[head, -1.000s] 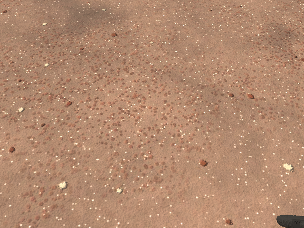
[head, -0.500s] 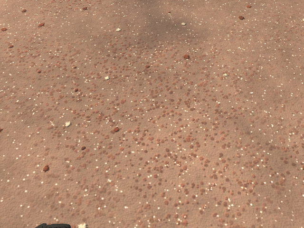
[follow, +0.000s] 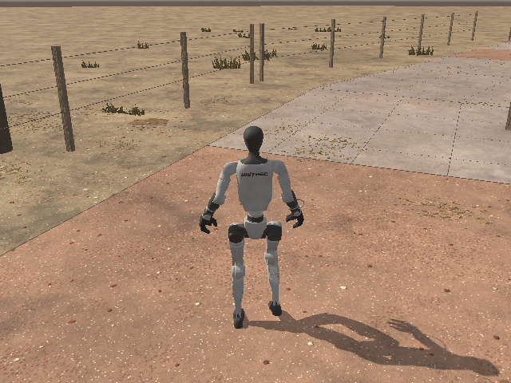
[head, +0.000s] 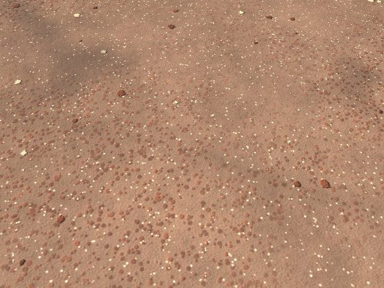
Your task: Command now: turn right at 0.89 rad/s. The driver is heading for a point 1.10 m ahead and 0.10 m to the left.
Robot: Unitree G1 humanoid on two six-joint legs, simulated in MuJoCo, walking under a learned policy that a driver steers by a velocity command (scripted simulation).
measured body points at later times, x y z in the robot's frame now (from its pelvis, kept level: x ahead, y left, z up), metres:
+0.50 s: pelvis +0.02 -0.05 +0.00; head +0.05 -0.07 +0.45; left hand +0.26 +0.15 -0.08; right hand +0.05 -0.36 -0.13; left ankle +0.02 +0.08 -0.67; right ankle +0.01 -0.15 -0.74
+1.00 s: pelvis +0.04 +0.00 +0.00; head +0.08 +0.05 +0.45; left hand +0.13 +0.33 -0.10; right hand +0.29 -0.24 -0.06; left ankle +0.03 +0.07 -0.74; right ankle +0.13 -0.16 -0.67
